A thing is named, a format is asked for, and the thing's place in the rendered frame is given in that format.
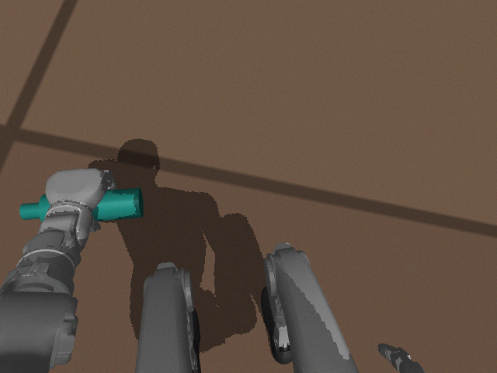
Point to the left robot hand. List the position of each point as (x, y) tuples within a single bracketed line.
[(82, 186)]

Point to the left robot arm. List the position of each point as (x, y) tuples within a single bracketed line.
[(37, 310)]

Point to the right robot foot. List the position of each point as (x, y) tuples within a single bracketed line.
[(280, 354)]

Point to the right robot hand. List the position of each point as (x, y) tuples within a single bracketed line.
[(399, 359)]

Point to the bottle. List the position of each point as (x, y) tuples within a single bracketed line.
[(115, 205)]

